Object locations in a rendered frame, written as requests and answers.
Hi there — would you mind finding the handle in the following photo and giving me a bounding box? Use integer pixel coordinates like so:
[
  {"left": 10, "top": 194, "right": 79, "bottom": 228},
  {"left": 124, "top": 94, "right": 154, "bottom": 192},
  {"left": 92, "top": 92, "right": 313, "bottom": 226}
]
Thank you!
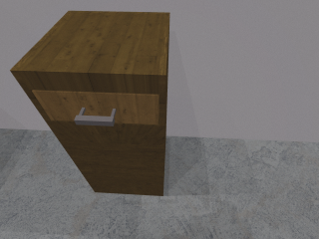
[{"left": 74, "top": 108, "right": 117, "bottom": 126}]

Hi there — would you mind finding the cabinet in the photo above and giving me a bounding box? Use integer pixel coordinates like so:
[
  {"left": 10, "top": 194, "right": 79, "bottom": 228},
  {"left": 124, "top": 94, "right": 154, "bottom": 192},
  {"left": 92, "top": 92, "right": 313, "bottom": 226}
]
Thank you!
[{"left": 10, "top": 10, "right": 170, "bottom": 196}]

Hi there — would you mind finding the drawer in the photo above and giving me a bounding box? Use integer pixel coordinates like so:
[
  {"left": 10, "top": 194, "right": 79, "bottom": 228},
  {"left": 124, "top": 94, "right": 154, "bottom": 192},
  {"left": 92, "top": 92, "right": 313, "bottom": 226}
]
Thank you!
[{"left": 32, "top": 90, "right": 160, "bottom": 124}]

